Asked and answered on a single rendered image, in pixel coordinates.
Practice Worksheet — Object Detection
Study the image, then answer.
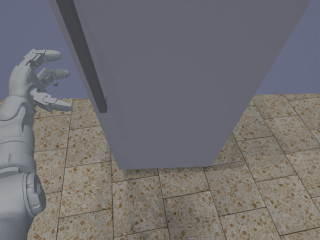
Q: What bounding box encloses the robot left hand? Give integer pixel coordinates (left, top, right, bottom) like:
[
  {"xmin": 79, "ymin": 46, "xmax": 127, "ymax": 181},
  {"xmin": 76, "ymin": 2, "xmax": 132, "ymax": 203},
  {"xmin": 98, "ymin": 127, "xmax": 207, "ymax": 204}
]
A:
[{"xmin": 8, "ymin": 49, "xmax": 73, "ymax": 112}]

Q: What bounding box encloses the handle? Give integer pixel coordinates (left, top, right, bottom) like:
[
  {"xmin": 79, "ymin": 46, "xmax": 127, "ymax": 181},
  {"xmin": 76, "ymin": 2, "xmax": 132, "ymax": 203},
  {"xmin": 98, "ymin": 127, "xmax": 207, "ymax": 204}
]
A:
[{"xmin": 56, "ymin": 0, "xmax": 108, "ymax": 113}]

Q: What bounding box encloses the left robot forearm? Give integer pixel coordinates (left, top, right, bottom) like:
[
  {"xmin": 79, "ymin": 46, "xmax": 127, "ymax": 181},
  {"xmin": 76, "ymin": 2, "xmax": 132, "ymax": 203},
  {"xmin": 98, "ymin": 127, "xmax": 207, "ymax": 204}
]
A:
[{"xmin": 0, "ymin": 96, "xmax": 37, "ymax": 179}]

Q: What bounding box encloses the robot left upper arm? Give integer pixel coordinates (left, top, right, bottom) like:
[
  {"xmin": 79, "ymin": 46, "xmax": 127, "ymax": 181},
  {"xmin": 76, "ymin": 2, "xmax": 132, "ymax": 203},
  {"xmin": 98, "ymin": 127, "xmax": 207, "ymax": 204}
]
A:
[{"xmin": 0, "ymin": 172, "xmax": 46, "ymax": 240}]

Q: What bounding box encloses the fridge door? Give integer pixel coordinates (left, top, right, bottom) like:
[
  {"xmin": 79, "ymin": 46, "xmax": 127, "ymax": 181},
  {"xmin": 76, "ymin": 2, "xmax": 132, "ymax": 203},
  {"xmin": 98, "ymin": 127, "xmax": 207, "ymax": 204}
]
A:
[{"xmin": 48, "ymin": 0, "xmax": 312, "ymax": 170}]

